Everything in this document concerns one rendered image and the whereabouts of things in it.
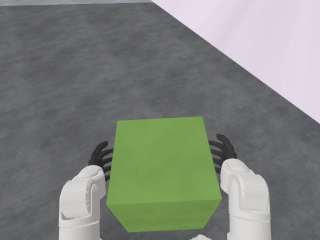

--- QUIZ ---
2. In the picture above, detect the left robot forearm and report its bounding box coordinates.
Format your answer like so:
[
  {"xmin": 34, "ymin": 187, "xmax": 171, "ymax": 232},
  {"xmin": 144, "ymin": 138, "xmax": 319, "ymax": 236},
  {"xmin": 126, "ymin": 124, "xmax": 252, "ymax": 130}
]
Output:
[{"xmin": 58, "ymin": 165, "xmax": 106, "ymax": 240}]

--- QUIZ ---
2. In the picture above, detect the right robot forearm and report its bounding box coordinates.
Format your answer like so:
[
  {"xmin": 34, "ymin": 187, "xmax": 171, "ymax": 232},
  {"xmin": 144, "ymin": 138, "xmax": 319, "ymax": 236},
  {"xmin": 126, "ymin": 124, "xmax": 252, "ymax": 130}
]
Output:
[{"xmin": 220, "ymin": 158, "xmax": 272, "ymax": 240}]

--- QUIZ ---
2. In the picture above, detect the robot right hand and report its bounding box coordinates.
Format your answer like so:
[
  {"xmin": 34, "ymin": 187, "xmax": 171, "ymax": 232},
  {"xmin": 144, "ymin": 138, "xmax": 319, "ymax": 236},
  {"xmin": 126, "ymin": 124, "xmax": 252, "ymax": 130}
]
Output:
[{"xmin": 208, "ymin": 133, "xmax": 237, "ymax": 174}]

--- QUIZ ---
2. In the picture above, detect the carton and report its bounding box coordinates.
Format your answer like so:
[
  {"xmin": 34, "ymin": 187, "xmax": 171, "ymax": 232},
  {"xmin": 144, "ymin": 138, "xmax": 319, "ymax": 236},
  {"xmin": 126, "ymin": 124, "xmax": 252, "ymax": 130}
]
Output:
[{"xmin": 106, "ymin": 116, "xmax": 222, "ymax": 233}]

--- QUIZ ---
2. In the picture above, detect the robot left hand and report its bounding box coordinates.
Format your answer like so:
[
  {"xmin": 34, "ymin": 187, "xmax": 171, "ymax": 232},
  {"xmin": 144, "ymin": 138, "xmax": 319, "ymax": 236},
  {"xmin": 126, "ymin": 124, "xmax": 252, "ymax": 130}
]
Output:
[{"xmin": 88, "ymin": 141, "xmax": 114, "ymax": 182}]

